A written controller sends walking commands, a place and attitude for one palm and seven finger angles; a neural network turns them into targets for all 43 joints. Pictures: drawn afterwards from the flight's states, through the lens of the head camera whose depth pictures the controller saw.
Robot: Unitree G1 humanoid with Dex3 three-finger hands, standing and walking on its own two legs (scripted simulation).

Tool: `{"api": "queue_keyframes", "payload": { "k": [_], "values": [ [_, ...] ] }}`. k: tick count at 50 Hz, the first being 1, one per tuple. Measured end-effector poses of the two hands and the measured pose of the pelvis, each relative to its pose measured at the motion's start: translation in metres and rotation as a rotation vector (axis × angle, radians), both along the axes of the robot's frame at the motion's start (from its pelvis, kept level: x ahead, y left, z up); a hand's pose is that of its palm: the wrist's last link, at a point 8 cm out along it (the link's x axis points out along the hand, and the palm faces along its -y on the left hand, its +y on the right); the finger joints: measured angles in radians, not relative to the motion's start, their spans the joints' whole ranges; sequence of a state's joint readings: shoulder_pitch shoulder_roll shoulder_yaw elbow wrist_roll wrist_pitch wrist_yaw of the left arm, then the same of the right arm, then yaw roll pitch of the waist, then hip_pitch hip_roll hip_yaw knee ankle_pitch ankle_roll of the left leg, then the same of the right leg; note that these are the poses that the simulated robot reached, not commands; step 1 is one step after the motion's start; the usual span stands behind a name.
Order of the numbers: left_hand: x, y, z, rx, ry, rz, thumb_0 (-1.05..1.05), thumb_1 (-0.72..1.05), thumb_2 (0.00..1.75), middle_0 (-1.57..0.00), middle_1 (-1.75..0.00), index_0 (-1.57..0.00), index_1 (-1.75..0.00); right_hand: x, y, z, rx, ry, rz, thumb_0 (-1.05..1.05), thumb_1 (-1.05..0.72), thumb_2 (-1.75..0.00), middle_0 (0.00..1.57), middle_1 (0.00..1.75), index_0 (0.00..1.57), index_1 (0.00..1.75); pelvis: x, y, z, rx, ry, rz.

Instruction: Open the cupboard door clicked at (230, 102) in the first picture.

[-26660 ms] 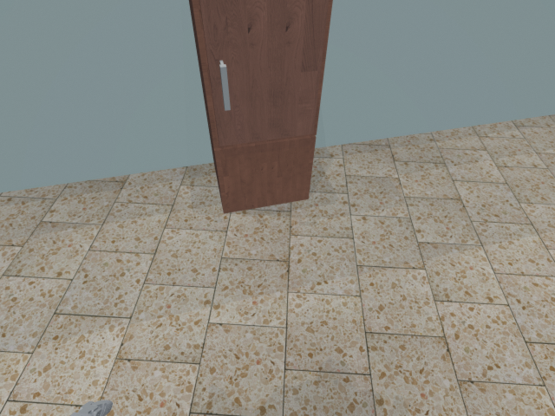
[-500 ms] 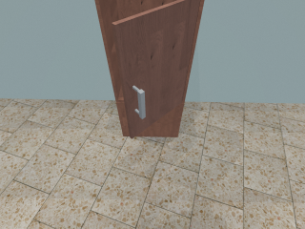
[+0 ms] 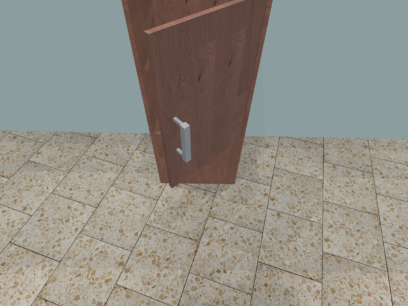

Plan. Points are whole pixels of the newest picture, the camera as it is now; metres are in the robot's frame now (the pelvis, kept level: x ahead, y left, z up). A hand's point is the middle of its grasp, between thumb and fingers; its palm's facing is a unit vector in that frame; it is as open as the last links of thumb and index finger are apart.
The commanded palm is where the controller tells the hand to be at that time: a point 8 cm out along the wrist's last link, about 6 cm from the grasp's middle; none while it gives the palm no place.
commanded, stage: look to check the result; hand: left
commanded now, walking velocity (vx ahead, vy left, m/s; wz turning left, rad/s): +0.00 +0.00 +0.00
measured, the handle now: (181, 140) +0.58 +0.10 -0.09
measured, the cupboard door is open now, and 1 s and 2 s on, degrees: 44 44 44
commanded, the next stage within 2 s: walk to a spot facing it in 0.36 s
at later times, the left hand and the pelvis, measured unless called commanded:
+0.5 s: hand out of the picture -0.01 +0.15 -0.18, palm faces +0.04 -0.98 -0.17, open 7.3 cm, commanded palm none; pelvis +0.00 -0.01 +0.00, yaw +0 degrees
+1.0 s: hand out of the picture +0.11 +0.11 -0.17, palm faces -0.11 -0.95 -0.29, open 7.3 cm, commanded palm none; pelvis +0.01 -0.08 -0.02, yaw -11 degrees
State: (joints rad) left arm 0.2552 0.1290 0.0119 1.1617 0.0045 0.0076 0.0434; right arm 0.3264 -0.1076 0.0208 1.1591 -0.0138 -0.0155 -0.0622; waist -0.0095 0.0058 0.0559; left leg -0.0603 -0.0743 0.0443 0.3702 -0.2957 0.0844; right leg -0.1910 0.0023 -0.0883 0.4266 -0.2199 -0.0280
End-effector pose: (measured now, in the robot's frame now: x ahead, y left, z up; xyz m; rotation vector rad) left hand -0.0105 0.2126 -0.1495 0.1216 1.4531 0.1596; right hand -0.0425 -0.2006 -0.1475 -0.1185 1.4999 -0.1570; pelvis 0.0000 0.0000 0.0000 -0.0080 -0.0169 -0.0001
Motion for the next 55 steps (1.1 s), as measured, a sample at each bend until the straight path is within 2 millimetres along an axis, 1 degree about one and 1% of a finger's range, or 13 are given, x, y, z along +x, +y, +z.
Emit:
{"api": "queue_keyframes", "payload": {
  "k": [7, 14, 27, 33, 36, 39, 43, 46, 47, 49, 52, 55],
  "values": [
    [-0.006, -0.009, -0.001, -0.014, 0.020, 0.005, 0.00, 0.92, 0.90, -0.20, -0.30, -0.20, -0.30, 0.004, -0.003, 0.000, 0.002, -0.004, 0.003, 0.00, -0.91, -0.90, 0.20, 0.30, 0.20, 0.30, 0.002, -0.004, 0.000, 0.000, 0.002, 0.000],
    [-0.007, -0.015, -0.001, -0.018, 0.025, 0.008, 0.01, 0.92, 0.90, -0.20, -0.30, -0.20, -0.30, 0.010, -0.007, 0.000, 0.001, -0.014, 0.006, 0.00, -0.91, -0.90, 0.20, 0.30, 0.20, 0.30, 0.004, -0.008, 0.000, 0.001, 0.002, 0.000],
    [-0.001, -0.019, 0.001, -0.003, 0.008, 0.005, 0.01, 0.92, 0.90, -0.20, -0.30, -0.20, -0.30, 0.011, -0.015, -0.001, 0.007, -0.014, 0.008, 0.00, -0.91, -0.90, 0.20, 0.30, 0.20, 0.30, 0.005, -0.016, 0.000, 0.004, 0.004, -0.002],
    [0.006, -0.021, -0.001, -0.002, 0.023, -0.019, 0.00, 0.91, 0.90, -0.20, -0.30, -0.20, -0.30, 0.008, -0.023, -0.005, -0.009, -0.011, -0.037, 0.00, -0.91, -0.90, 0.20, 0.30, 0.20, 0.30, 0.002, -0.021, -0.004, 0.011, 0.010, -0.046],
    [0.016, -0.020, -0.003, 0.009, 0.023, -0.046, 0.00, 0.91, 0.90, -0.20, -0.30, -0.20, -0.30, 0.005, -0.032, -0.009, -0.021, -0.021, -0.072, 0.00, -0.91, -0.90, 0.20, 0.30, 0.20, 0.30, 0.001, -0.026, -0.008, 0.027, 0.013, -0.075],
    [0.034, -0.021, -0.002, 0.034, 0.006, -0.072, 0.00, 0.91, 0.90, -0.20, -0.30, -0.20, -0.30, 0.000, -0.044, -0.015, -0.027, -0.027, -0.097, 0.00, -0.91, -0.90, 0.20, 0.30, 0.20, 0.30, 0.001, -0.033, -0.011, 0.041, 0.011, -0.101],
    [0.071, -0.029, 0.005, 0.066, -0.061, -0.114, 0.00, 0.91, 0.90, -0.20, -0.30, -0.20, -0.30, -0.002, -0.065, -0.021, -0.020, -0.022, -0.117, 0.00, -0.91, -0.90, 0.20, 0.30, 0.20, 0.30, 0.005, -0.049, -0.013, 0.036, 0.008, -0.130],
    [0.100, -0.040, 0.005, 0.091, -0.136, -0.158, 0.00, 0.91, 0.90, -0.20, -0.30, -0.20, -0.30, 0.002, -0.087, -0.030, -0.017, -0.035, -0.148, 0.00, -0.91, -0.90, 0.20, 0.30, 0.20, 0.30, 0.009, -0.066, -0.021, 0.032, 0.007, -0.159],
    [0.107, -0.044, 0.005, 0.098, -0.157, -0.171, 0.00, 0.91, 0.90, -0.20, -0.30, -0.20, -0.30, 0.006, -0.096, -0.031, -0.020, -0.042, -0.160, 0.00, -0.91, -0.90, 0.20, 0.30, 0.20, 0.30, 0.009, -0.072, -0.022, 0.028, 0.005, -0.168],
    [0.116, -0.052, 0.009, 0.106, -0.181, -0.189, 0.00, 0.91, 0.90, -0.20, -0.30, -0.20, -0.30, 0.018, -0.113, -0.026, -0.035, -0.069, -0.174, 0.00, -0.91, -0.90, 0.20, 0.30, 0.20, 0.30, 0.008, -0.081, -0.019, 0.029, 0.000, -0.180],
    [0.124, -0.064, 0.015, 0.107, -0.175, -0.225, 0.00, 0.91, 0.90, -0.20, -0.30, -0.20, -0.30, 0.045, -0.138, -0.011, -0.063, -0.143, -0.186, 0.00, -0.91, -0.90, 0.20, 0.30, 0.20, 0.30, 0.007, -0.091, -0.009, 0.047, 0.012, -0.220],
    [0.129, -0.075, 0.021, 0.100, -0.154, -0.273, 0.00, 0.91, 0.90, -0.20, -0.30, -0.20, -0.30, 0.073, -0.158, 0.002, -0.089, -0.240, -0.201, 0.00, -0.91, -0.90, 0.20, 0.30, 0.20, 0.30, 0.008, -0.097, -0.002, 0.062, 0.030, -0.264]
  ]
}}
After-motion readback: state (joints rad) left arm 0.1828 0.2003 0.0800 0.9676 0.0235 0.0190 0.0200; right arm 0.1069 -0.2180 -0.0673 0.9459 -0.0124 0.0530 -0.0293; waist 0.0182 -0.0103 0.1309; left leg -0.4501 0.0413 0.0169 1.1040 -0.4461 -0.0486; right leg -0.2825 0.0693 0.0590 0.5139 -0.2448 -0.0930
